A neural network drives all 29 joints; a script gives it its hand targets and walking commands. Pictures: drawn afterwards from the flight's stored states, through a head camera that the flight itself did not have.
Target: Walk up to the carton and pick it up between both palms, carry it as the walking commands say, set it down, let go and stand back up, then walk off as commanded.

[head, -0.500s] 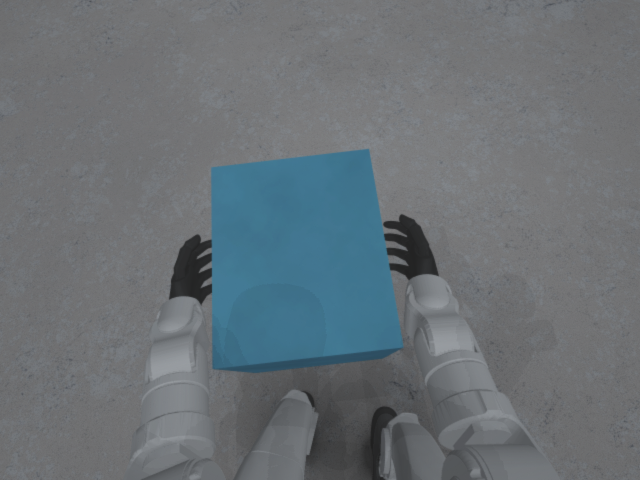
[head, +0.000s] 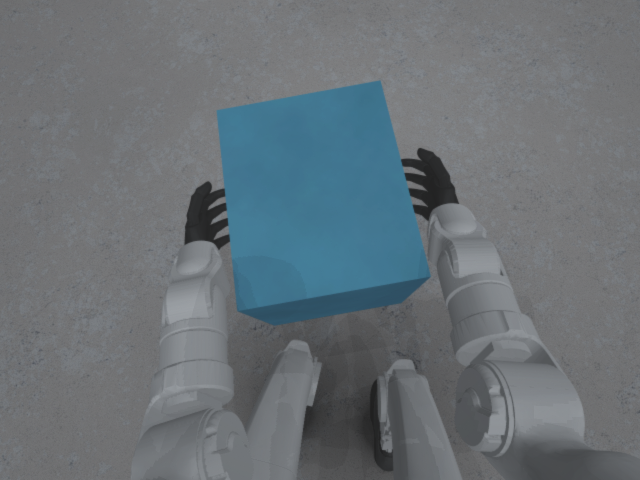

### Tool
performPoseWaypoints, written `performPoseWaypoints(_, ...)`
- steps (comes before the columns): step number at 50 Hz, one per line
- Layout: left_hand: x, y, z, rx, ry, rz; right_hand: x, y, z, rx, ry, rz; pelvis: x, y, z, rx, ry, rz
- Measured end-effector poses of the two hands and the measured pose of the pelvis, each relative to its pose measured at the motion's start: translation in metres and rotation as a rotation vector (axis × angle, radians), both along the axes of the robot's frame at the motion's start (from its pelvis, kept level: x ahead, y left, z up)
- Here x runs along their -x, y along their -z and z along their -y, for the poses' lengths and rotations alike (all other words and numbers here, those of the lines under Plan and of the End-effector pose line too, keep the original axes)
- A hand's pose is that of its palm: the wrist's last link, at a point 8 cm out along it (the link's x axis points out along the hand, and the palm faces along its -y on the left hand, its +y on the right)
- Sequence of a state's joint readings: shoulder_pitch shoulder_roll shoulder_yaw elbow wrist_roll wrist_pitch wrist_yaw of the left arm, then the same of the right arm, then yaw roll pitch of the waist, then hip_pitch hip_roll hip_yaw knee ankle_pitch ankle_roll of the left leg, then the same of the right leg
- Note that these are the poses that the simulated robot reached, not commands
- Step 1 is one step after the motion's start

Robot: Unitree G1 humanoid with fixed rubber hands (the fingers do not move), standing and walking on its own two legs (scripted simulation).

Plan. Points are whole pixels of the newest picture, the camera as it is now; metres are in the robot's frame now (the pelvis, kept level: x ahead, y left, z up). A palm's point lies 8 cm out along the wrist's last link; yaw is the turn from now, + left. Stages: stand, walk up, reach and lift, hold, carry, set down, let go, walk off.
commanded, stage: set down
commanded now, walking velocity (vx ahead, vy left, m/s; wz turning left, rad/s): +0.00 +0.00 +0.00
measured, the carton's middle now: (320, 218) +0.44 +0.09 -0.14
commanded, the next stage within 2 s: none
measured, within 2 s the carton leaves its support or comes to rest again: neither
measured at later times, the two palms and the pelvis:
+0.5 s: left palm (227, 239) +0.38 +0.23 -0.15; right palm (428, 219) +0.47 -0.07 -0.15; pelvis +0.01 -0.04 -0.07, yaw +0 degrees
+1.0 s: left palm (229, 241) +0.41 +0.26 -0.27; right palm (395, 221) +0.50 -0.04 -0.27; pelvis -0.06 -0.03 -0.14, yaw +1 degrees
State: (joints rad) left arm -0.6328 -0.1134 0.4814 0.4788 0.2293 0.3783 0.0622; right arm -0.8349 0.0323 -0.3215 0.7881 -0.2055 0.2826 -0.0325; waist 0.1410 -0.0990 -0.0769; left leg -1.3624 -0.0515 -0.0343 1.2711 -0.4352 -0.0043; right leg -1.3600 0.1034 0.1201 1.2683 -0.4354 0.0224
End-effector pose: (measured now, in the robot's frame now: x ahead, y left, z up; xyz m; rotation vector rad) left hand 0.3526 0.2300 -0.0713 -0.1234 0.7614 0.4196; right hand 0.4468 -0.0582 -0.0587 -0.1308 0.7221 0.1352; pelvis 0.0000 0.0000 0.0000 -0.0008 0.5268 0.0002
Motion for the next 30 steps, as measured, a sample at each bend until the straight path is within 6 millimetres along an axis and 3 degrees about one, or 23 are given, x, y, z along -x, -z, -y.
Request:
performPoseWaypoints(7, -0.009, 0.022, -0.005, -0.017, -0.018, 0.015, -0.014, 0.025, -0.006, -0.023, -0.009, 0.014, -0.005, 0.022, 0.009, 0.004, -0.015, -0.054)
performPoseWaypoints(19, -0.027, 0.061, 0.01, -0.033, 0.022, 0.0, -0.018, 0.074, 0.013, -0.035, 0.026, -0.001, -0.01, 0.049, 0.029, -0.024, 0.012, -0.119)
performPoseWaypoints(30, -0.034, 0.096, -0.004, -0.056, 0.018, 0.008, -0.026, 0.114, -0.001, -0.045, 0.009, 0.013, 0.003, 0.081, 0.041, -0.045, 0.017, -0.161)
